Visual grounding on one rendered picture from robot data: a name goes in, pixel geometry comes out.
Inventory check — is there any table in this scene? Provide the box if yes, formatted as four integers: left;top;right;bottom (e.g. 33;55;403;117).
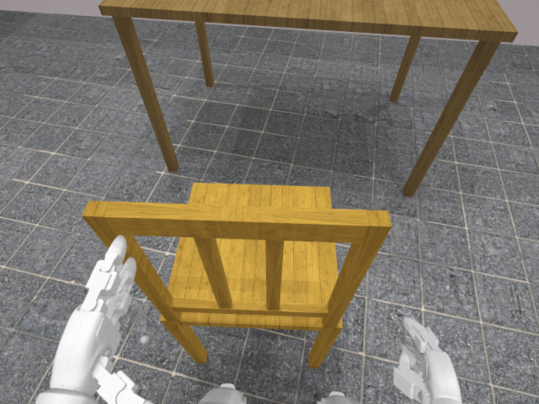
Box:
98;0;519;197

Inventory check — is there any robot left thigh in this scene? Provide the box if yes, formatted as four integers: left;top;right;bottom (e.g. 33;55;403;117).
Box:
198;387;247;404

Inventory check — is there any chair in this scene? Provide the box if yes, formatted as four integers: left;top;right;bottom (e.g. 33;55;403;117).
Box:
82;183;392;369

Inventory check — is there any left robot hand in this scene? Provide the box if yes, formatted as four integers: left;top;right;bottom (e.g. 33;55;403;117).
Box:
50;235;155;404

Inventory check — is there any right robot hand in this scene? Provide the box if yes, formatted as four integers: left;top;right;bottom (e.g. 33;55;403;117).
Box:
393;316;462;404

